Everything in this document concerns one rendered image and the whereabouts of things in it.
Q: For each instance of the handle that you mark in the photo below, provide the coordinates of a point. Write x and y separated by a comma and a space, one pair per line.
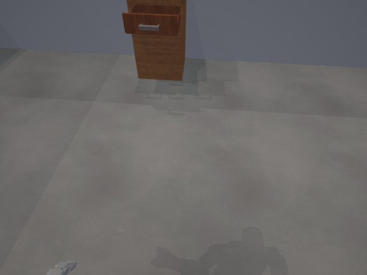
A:
148, 27

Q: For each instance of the drawer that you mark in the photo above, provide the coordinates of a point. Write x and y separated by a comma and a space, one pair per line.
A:
167, 17

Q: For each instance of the left robot hand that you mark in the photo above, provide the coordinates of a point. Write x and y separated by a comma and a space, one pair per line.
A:
62, 268

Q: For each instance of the cabinet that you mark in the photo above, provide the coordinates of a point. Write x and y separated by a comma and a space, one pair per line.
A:
160, 57

